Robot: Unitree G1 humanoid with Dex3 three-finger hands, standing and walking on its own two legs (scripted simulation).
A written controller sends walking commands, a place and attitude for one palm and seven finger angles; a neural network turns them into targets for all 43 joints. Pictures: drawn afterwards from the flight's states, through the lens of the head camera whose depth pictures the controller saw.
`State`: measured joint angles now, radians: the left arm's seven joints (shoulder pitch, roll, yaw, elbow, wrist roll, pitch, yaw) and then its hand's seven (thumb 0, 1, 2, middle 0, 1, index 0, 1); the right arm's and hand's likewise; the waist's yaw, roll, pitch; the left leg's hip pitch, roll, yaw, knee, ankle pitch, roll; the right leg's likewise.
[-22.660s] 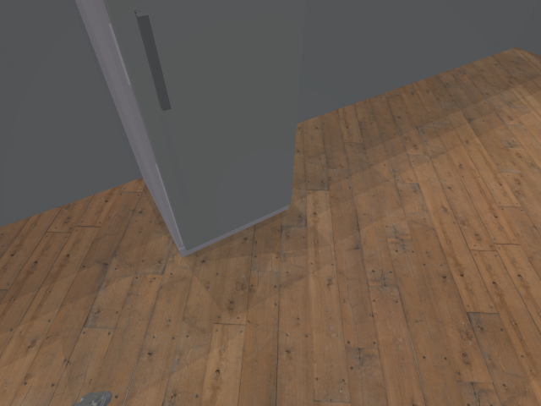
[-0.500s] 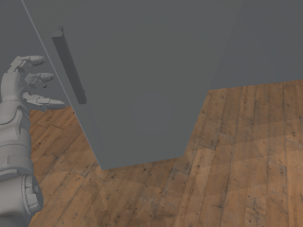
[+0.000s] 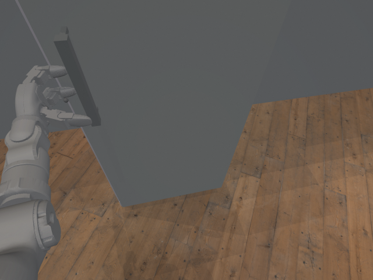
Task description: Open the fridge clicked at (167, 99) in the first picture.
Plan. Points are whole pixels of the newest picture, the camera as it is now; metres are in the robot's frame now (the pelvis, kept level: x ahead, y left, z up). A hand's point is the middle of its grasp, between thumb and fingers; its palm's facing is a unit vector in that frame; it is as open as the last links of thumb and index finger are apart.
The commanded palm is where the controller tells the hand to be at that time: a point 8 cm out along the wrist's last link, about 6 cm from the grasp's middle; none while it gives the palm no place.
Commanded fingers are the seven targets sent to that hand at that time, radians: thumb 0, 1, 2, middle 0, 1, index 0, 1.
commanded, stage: slide the fingers in behind the handle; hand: left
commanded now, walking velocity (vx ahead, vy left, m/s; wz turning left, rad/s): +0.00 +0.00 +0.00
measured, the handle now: (82, 82) +0.51 +0.23 +0.14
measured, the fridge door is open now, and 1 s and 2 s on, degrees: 0 0 0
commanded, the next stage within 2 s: grip the handle and tug to test in 1.84 s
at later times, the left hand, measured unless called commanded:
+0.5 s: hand (65, 104) +0.44 +0.25 +0.14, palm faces +0.20 -0.98 +0.03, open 14.0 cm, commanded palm +0.40 +0.29 +0.14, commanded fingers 0.00 -0.50 0.30 -0.30 -1.20 -0.30 -1.20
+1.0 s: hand (81, 99) +0.45 +0.22 +0.14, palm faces +0.20 -0.98 +0.03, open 14.0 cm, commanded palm +0.41 +0.26 +0.14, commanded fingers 0.00 -0.50 0.30 -0.30 -1.20 -0.30 -1.20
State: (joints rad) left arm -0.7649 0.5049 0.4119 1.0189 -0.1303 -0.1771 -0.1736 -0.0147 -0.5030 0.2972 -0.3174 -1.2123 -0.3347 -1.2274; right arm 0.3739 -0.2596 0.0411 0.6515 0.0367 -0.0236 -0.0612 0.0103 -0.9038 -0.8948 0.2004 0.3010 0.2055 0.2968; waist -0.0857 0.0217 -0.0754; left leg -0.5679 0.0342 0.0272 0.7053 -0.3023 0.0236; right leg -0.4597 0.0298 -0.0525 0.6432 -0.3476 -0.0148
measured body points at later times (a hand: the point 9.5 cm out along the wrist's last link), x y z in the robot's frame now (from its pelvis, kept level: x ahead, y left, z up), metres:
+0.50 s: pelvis +0.01 +0.00 +0.00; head +0.04 +0.01 +0.45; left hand +0.42 +0.30 +0.14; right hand +0.08 -0.26 -0.11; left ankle +0.03 +0.10 -0.72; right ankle -0.02 -0.11 -0.72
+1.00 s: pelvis +0.00 +0.00 +0.00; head +0.04 +0.00 +0.45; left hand +0.43 +0.27 +0.14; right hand +0.07 -0.26 -0.11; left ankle +0.03 +0.10 -0.72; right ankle -0.02 -0.11 -0.72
